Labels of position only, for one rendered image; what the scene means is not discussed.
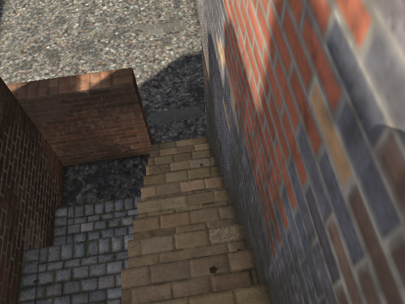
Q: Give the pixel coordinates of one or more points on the stairs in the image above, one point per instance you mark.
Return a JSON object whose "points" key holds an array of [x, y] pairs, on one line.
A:
{"points": [[188, 247]]}

